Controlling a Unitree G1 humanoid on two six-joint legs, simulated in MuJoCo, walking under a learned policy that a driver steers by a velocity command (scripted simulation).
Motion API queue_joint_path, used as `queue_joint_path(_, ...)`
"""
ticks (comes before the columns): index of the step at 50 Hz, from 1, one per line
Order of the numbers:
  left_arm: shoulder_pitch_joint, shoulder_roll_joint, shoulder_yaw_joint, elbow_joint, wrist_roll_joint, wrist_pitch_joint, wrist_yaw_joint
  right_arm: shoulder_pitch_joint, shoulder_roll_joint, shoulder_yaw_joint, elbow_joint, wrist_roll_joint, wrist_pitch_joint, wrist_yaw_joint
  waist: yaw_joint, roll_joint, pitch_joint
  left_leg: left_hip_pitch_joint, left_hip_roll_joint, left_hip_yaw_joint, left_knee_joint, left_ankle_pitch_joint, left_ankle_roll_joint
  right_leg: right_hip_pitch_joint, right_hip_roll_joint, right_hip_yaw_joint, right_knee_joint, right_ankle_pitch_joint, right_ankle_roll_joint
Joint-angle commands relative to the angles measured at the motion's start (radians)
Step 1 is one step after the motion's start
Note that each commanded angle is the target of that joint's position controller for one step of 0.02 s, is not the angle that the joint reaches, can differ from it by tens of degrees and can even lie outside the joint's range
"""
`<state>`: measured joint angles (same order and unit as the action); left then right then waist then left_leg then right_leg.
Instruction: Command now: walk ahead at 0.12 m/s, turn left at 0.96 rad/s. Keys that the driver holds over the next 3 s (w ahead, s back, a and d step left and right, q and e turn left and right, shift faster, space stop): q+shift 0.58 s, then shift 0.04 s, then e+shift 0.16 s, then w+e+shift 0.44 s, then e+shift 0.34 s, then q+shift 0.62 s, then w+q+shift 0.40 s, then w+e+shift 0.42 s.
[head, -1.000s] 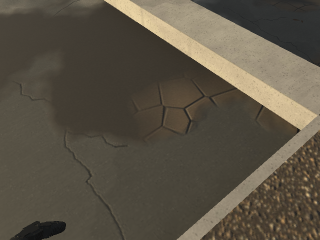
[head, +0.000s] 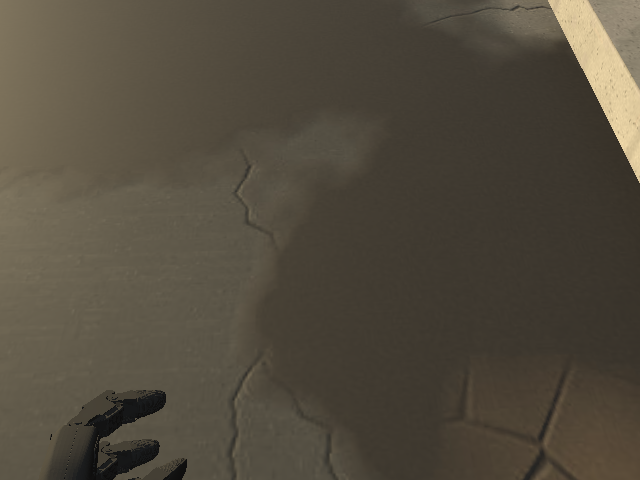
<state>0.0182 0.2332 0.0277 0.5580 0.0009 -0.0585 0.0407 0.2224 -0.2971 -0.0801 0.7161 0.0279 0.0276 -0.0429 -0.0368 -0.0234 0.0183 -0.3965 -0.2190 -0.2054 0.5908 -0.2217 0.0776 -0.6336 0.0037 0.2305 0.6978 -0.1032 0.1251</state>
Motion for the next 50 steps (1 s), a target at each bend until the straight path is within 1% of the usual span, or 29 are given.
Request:
queue_joint_path(1,0.153,0.115,0.060,0.001,0.009,0.006,-0.008,-0.078,-0.079,-0.031,-0.113,0.014,0.001,-0.003,0.094,0.145,-0.179,-0.024,0.164,-0.230,-0.007,0.086,0.060,0.375,0.042,-0.095,-0.261,0.156,-0.040)
queue_joint_path(2,0.196,0.138,0.070,0.013,0.024,0.008,-0.004,-0.032,-0.010,-0.014,-0.115,0.008,0.003,0.006,0.079,0.053,-0.193,-0.154,0.096,-0.159,0.188,-0.249,0.004,0.535,-0.122,0.018,-0.290,0.220,-0.122)
queue_joint_path(3,0.212,0.176,0.076,-0.011,0.049,0.022,-0.002,0.084,0.036,0.002,-0.120,-0.005,0.000,0.013,0.014,-0.164,-0.237,-0.326,-0.018,-0.015,0.472,-0.515,-0.057,0.673,-0.373,0.256,-0.260,0.476,-0.264)
queue_joint_path(4,0.178,0.213,0.088,-0.014,0.048,0.024,-0.007,0.109,-0.070,-0.015,-0.162,-0.003,-0.012,0.038,-0.031,-0.301,-0.309,-0.406,0.084,0.021,0.657,-0.445,-0.096,0.651,-0.499,0.513,-0.353,0.249,-0.385)
queue_joint_path(5,0.133,0.160,0.083,-0.033,0.032,0.025,0.000,0.056,-0.146,-0.036,-0.139,-0.003,-0.003,0.041,0.001,-0.205,-0.235,-0.417,0.146,0.048,0.740,-0.338,-0.123,0.578,-0.419,0.412,-0.366,0.040,-0.380)
queue_joint_path(6,0.087,0.125,0.074,-0.037,0.024,0.036,0.006,0.015,-0.173,-0.044,-0.134,0.000,0.017,0.036,0.006,-0.131,-0.176,-0.403,0.178,0.070,0.768,-0.241,-0.137,0.486,-0.340,0.245,-0.366,-0.078,-0.331)
queue_joint_path(8,0.017,0.138,0.074,-0.043,0.018,0.049,0.010,0.008,-0.133,-0.033,-0.135,-0.007,0.048,0.038,-0.014,-0.077,-0.102,-0.319,0.210,0.138,0.727,-0.143,-0.153,0.333,-0.255,0.062,-0.381,-0.035,-0.291)
queue_joint_path(13,0.078,0.213,0.108,-0.004,0.021,0.052,0.008,-0.090,-0.073,-0.006,-0.170,-0.004,0.041,0.054,0.035,-0.122,-0.159,-0.158,0.270,0.199,0.412,-0.116,-0.132,0.368,-0.283,-0.103,-0.396,0.049,-0.294)
queue_joint_path(17,0.077,0.226,0.122,0.023,0.002,0.051,-0.008,-0.059,-0.105,-0.028,-0.151,-0.007,0.050,0.055,0.031,-0.174,-0.177,-0.008,0.242,0.267,0.172,-0.111,-0.083,0.382,-0.316,-0.189,-0.365,-0.041,-0.260)
queue_joint_path(19,0.088,0.195,0.117,0.039,-0.005,0.062,-0.010,0.021,-0.111,-0.047,-0.115,-0.005,0.054,0.050,0.001,-0.149,-0.180,0.141,0.194,0.300,0.012,-0.054,-0.032,0.328,-0.291,-0.264,-0.260,-0.128,-0.193)
queue_joint_path(20,0.116,0.158,0.111,0.052,-0.005,0.072,-0.012,0.079,-0.148,-0.065,-0.102,-0.007,0.052,0.044,-0.014,-0.040,-0.129,0.246,0.230,0.176,-0.120,0.007,0.022,0.192,-0.235,-0.340,-0.086,-0.213,-0.122)
queue_joint_path(21,0.119,0.096,0.091,-0.003,0.026,0.078,-0.018,0.101,-0.307,-0.098,-0.125,-0.015,0.043,0.030,0.032,0.339,-0.067,0.375,0.514,-0.309,-0.196,0.308,0.170,-0.169,-0.075,-0.420,0.329,-0.522,-0.015)
queue_joint_path(22,-0.020,0.112,0.091,-0.054,0.023,0.057,-0.012,0.078,-0.323,-0.094,-0.156,-0.063,0.015,0.043,-0.043,0.303,-0.139,0.303,0.553,-0.445,-0.274,0.276,0.288,-0.237,-0.012,-0.177,0.477,-0.540,-0.038)
queue_joint_path(23,-0.049,0.154,0.100,-0.058,0.005,0.049,-0.003,0.030,-0.291,-0.085,-0.157,-0.068,-0.004,0.046,-0.021,0.211,-0.101,0.293,0.514,-0.370,-0.284,0.234,0.254,-0.245,-0.014,-0.135,0.532,-0.451,-0.068)
queue_joint_path(25,0.011,0.175,0.113,-0.013,0.018,0.046,0.016,-0.064,-0.202,-0.059,-0.163,-0.009,-0.002,0.028,0.035,0.114,-0.108,0.285,0.438,-0.253,-0.238,0.249,0.153,-0.211,-0.038,-0.108,0.488,-0.287,-0.076)
queue_joint_path(26,0.032,0.170,0.114,-0.008,0.024,0.046,0.016,-0.091,-0.184,-0.052,-0.168,0.001,0.007,0.016,0.052,0.125,-0.122,0.249,0.411,-0.220,-0.224,0.262,0.138,-0.155,-0.031,-0.108,0.466,-0.235,-0.067)
queue_joint_path(32,0.022,0.114,0.084,0.003,0.010,0.048,-0.021,-0.063,-0.153,-0.035,-0.146,-0.006,0.018,-0.005,0.031,0.154,-0.159,0.257,0.356,-0.180,-0.154,0.267,0.114,-0.004,0.021,-0.130,0.209,-0.124,-0.040)
queue_joint_path(37,0.058,0.088,0.057,0.017,-0.003,0.054,-0.061,-0.063,-0.038,0.023,-0.107,-0.044,0.003,0.032,0.016,0.190,-0.150,0.121,0.370,-0.149,-0.139,0.281,0.126,0.294,-0.041,-0.182,0.020,-0.195,-0.073)
queue_joint_path(39,0.067,0.084,0.053,0.018,-0.002,0.049,-0.069,-0.058,-0.032,0.031,-0.089,-0.047,-0.013,0.041,0.037,0.170,-0.099,0.075,0.332,-0.109,-0.147,0.130,0.081,0.424,-0.020,-0.200,-0.204,-0.041,-0.106)
queue_joint_path(40,0.067,0.107,0.054,0.013,0.011,0.051,-0.066,-0.007,-0.042,0.025,-0.076,-0.059,-0.026,0.042,0.013,0.137,-0.112,0.073,0.286,-0.084,-0.143,-0.086,0.041,0.460,-0.021,-0.168,-0.196,0.022,-0.123)
queue_joint_path(41,0.064,0.176,0.065,-0.006,0.005,0.050,-0.060,0.045,-0.084,0.009,-0.082,-0.070,-0.035,0.042,-0.043,0.049,-0.087,0.051,0.228,-0.048,-0.101,-0.327,0.021,0.432,-0.049,-0.110,-0.158,0.003,-0.175)
queue_joint_path(42,0.100,0.219,0.084,0.012,-0.016,0.052,-0.060,0.047,-0.103,0.001,-0.097,-0.058,-0.046,0.047,-0.045,-0.030,-0.061,0.035,0.191,0.039,-0.089,-0.438,0.002,0.363,-0.038,-0.066,-0.201,-0.414,-0.243)
queue_joint_path(43,0.135,0.213,0.086,0.015,-0.033,0.047,-0.062,0.000,-0.128,-0.008,-0.107,-0.039,-0.057,0.045,-0.016,-0.055,0.019,0.051,0.193,0.069,-0.057,-0.475,-0.008,0.234,-0.054,0.031,-0.292,-0.675,-0.284)
queue_joint_path(45,0.166,0.184,0.072,0.016,-0.044,0.017,-0.060,-0.018,-0.114,-0.016,-0.118,-0.011,-0.088,0.037,-0.034,-0.103,0.091,0.152,0.230,0.079,-0.048,-0.402,0.005,0.093,-0.108,0.175,-0.375,-0.697,-0.314)
queue_joint_path(46,0.134,0.172,0.070,-0.001,-0.045,0.005,-0.058,0.020,-0.101,-0.018,-0.112,-0.018,-0.104,0.036,-0.064,-0.100,0.081,0.265,0.252,0.059,-0.097,-0.355,0.021,0.021,-0.084,0.156,-0.345,-0.631,-0.292)
queue_joint_path(47,0.079,0.145,0.064,-0.031,-0.046,-0.002,-0.053,0.097,-0.103,-0.025,-0.088,-0.028,-0.118,0.035,-0.104,-0.058,0.051,0.428,0.303,-0.010,-0.178,-0.365,0.053,-0.095,-0.021,0.065,-0.239,-0.532,-0.244)
queue_joint_path(48,0.025,0.096,0.050,-0.067,-0.054,-0.006,-0.050,0.185,-0.134,-0.039,-0.051,-0.032,-0.124,0.035,-0.128,0.071,0.024,0.584,0.416,-0.163,-0.289,-0.448,0.101,-0.237,0.036,-0.075,-0.028,-0.393,-0.197)
queue_joint_path(49,0.019,0.095,0.043,-0.086,-0.060,-0.007,-0.052,0.184,-0.151,-0.051,-0.033,-0.024,-0.122,0.038,-0.108,0.192,0.044,0.611,0.570,-0.338,-0.363,-0.490,0.168,-0.335,-0.002,-0.147,0.173,-0.349,-0.202)
queue_joint_path(50,0.028,0.125,0.047,-0.089,-0.055,-0.004,-0.051,0.190,-0.121,-0.045,-0.032,-0.024,-0.121,0.036,-0.105,0.150,0.059,0.593,0.630,-0.379,-0.367,-0.461,0.197,-0.402,-0.071,-0.134,0.332,-0.392,-0.206)
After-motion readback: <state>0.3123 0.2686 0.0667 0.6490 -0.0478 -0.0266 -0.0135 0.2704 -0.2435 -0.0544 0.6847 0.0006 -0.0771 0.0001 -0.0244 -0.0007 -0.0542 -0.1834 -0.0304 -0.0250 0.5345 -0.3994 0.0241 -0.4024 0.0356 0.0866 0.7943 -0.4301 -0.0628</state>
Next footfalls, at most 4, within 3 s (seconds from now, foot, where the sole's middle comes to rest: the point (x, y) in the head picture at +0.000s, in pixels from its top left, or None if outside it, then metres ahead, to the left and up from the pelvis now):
0.04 right None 0.20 -0.16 -0.76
0.40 left None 0.05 0.09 -0.76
0.80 right None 0.21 -0.08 -0.76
1.26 right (359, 444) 0.52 -0.07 -0.76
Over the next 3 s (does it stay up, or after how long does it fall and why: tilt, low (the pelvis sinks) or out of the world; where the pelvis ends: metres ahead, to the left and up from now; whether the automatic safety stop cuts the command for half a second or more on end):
stays up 1.02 0.27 0.01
